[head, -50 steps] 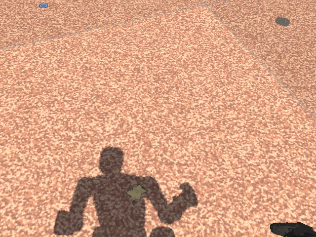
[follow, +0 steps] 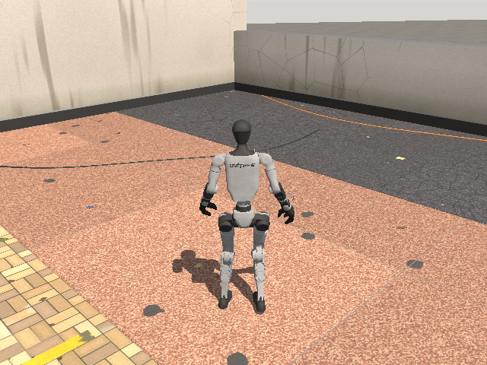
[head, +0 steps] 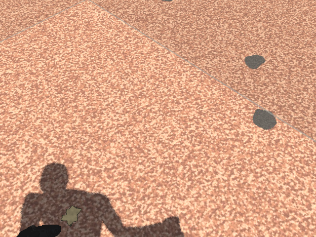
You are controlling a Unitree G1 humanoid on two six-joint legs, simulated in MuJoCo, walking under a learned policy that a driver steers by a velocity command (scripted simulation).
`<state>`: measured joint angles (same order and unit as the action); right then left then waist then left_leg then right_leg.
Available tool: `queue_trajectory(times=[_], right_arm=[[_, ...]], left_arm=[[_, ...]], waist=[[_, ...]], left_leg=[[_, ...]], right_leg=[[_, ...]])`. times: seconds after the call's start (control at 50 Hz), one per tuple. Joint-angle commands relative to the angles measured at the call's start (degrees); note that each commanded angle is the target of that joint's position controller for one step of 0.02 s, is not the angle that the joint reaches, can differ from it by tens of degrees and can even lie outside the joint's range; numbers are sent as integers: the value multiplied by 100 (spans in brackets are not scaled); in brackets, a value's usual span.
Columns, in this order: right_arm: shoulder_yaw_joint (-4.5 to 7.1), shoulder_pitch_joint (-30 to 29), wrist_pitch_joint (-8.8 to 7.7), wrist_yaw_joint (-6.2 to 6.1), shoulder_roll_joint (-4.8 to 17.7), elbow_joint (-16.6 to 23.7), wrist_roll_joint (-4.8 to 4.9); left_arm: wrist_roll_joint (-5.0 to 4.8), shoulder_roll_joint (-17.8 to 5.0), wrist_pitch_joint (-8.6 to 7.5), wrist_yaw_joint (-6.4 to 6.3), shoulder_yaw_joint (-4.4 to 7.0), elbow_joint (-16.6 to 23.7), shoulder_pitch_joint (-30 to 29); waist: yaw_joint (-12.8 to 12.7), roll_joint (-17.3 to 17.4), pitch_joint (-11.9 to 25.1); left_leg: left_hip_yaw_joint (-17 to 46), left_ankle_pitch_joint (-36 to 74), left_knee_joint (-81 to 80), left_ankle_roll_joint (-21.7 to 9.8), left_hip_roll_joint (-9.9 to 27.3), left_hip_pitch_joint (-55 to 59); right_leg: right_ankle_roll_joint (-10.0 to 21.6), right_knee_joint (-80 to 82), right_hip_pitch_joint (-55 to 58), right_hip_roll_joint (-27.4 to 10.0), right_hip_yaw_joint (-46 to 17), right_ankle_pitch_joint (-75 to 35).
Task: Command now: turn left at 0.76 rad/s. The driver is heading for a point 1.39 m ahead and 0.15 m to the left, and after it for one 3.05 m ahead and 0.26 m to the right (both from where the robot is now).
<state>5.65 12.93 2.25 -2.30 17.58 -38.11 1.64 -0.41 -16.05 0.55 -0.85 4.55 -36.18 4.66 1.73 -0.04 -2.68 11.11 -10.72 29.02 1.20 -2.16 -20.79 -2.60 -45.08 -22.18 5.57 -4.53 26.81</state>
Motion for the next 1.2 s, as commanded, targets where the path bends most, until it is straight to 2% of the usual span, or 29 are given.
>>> queue_trajectory(times=[0.02,0.06,0.08,0.1,0.12,0.14,0.18,0.22,0.28,0.42,0.48,0.52,0.54,0.56,0.58,0.6,0.62,0.64,0.66,0.7,0.74,0.78,0.92,0.94,1.0,1.12,1.16,1.18,1.2], right_arm=[[310,-516,83,-38,977,600,45],[259,-608,80,-25,816,660,134],[169,-189,87,9,443,585,56],[235,-153,-4,3,583,724,18],[348,-115,-62,19,1025,674,-51],[413,-81,-36,33,1207,519,-33],[369,92,57,35,959,338,-51],[272,-156,68,92,749,491,1],[142,-647,57,157,558,773,18],[33,-890,111,337,370,965,-37],[17,-946,175,331,304,1017,-60],[27,-515,175,309,279,839,-91],[56,-198,153,260,464,695,-152],[43,248,96,159,747,643,-265],[-103,-161,6,100,595,718,-412],[-127,-314,-71,142,416,677,-424],[-52,-493,-116,173,580,560,-389],[49,-685,-139,154,821,497,-334],[63,-809,-160,119,862,463,-279],[-13,-1071,-183,32,596,459,-306],[-27,-701,-262,-28,383,331,-231],[-15,-442,-395,-55,399,166,-203],[146,-137,-690,15,591,-153,-209],[89,209,-668,149,590,-290,-499],[125,216,-699,213,725,-315,-469],[186,440,-556,252,987,-473,-453],[221,380,-459,316,1200,-496,-370],[211,199,-388,368,1276,-456,-253],[39,34,-396,416,830,-278,-325]], left_arm=[[-76,-221,-144,121,76,257,244],[-52,-487,-126,89,217,15,828],[39,-921,-75,19,318,77,887],[358,-1256,-80,58,351,203,514],[399,-1021,-159,39,291,367,160],[323,-669,-193,-17,188,421,-187],[154,-522,-202,-139,132,456,-376],[169,-533,-177,-225,104,383,-63],[211,-704,-89,-259,157,227,490],[103,-1104,-29,-91,328,95,455],[-77,-1197,-63,50,353,-53,547],[-242,-1077,-85,102,266,-141,352],[-209,-711,-133,136,104,-297,569],[136,-166,-208,195,-161,-215,599],[247,-13,-180,245,-234,-289,841],[59,-562,-123,219,-76,-347,904],[-100,-862,-83,182,23,-262,686],[-141,-1052,-20,95,120,-293,578],[-119,-1152,81,1,194,-376,637],[-144,-1013,232,-96,235,-466,1032],[-168,-846,238,-72,216,-338,940],[-152,-807,169,-23,227,-107,602],[-193,-435,-12,178,157,144,557],[439,-468,203,444,145,101,390],[210,-407,287,712,105,302,22],[175,-574,273,664,36,394,-423],[80,-734,221,489,116,96,556],[31,-836,114,359,228,-321,1864],[88,-1371,52,240,402,-756,2938]], waist=[[-214,1085,1113],[-442,886,1092],[-225,-285,1112],[-55,-1493,667],[82,-1158,466],[159,-713,313],[138,-516,247],[-80,-582,246],[-439,-643,341],[-477,-680,504],[-413,-738,665],[-56,-706,802],[52,-310,996],[53,710,1667],[-220,1432,1744],[-47,1034,1922],[-55,987,1531],[-35,952,1085],[-54,941,778],[-275,866,599],[-65,945,646],[61,947,408],[-105,516,-64],[-48,203,-137],[-77,658,-336],[-105,565,-563],[-640,445,12],[-1377,42,695],[-1714,-972,841]], left_leg=[[1630,1106,-659,-1022,906,939],[1499,-151,-379,-650,548,49],[754,-1798,947,-285,-67,-906],[180,-2403,2182,-43,-467,-1892],[69,-2118,3140,90,97,-1857],[-77,-1663,3509,164,215,-1796],[-271,-968,4081,323,324,-1930],[-618,-658,4184,472,481,-2068],[-846,-628,3573,647,688,-2324],[-1317,-823,2134,458,804,-1339],[-1448,-1227,1203,191,448,-507],[-1412,-318,-378,-150,248,538],[-1127,976,-1174,-316,364,1737],[187,3713,-756,-597,1632,3431],[608,5469,-193,-1466,2528,3238],[309,4701,-308,-2024,2632,2723],[2,3670,-513,-1931,2296,2379],[-192,2905,-708,-1727,2071,2072],[-412,2835,-833,-1618,2030,1728],[-955,2654,-1036,-1492,1971,1253],[-831,-902,-1739,-1305,2041,1546],[-478,-2359,-2197,-1154,2239,1854],[-1233,-2129,-2561,-1038,2482,2377],[-1587,-2226,-2523,-919,2445,2179],[-2013,-2326,-2549,-709,2471,1929],[-2861,-1563,-2195,-570,2449,2450],[-3289,1897,-482,-537,2292,2366],[-3452,3473,1457,-470,2093,1708],[-3217,1638,3738,-246,1676,24]], right_leg=[[-33,1325,423,108,65,-609],[155,2579,1667,-257,13,-1539],[628,2899,2353,-1607,-1282,-1214],[1367,3225,1615,-2745,-2818,-1467],[1627,3264,1336,-2912,-2651,-1601],[1455,3150,1147,-2499,-1868,-1626],[1190,2966,1296,-1926,-844,-2010],[1288,2946,1445,-1808,-223,-2686],[1516,2936,2111,-2028,15,-3116],[1537,2731,2155,-2367,875,-3915],[1488,2375,2086,-2418,862,-4431],[1225,1862,1848,-2264,922,-4276],[843,1468,1223,-2019,1147,-3856],[330,647,57,-1605,1330,-1481],[-90,-78,-530,-1305,917,1323],[-281,-705,-460,-1242,483,1442],[-323,-1090,-672,-1209,434,1248],[-319,-1471,-989,-1117,494,956],[-347,-1892,-1084,-1059,408,687],[-424,-2487,-967,-927,395,153],[-369,-2484,-1487,-1199,477,-605],[-270,-2302,-2069,-1315,424,-955],[13,-1691,-2765,-1597,308,-1437],[108,-1541,-2608,-1382,627,-1486],[372,-1115,-2405,-1495,724,-1740],[1017,-284,-1762,-1303,1376,-726],[1286,-92,-265,-611,1842,-186],[1433,333,1462,-113,1873,-549],[1499,1035,2826,-361,734,351]])
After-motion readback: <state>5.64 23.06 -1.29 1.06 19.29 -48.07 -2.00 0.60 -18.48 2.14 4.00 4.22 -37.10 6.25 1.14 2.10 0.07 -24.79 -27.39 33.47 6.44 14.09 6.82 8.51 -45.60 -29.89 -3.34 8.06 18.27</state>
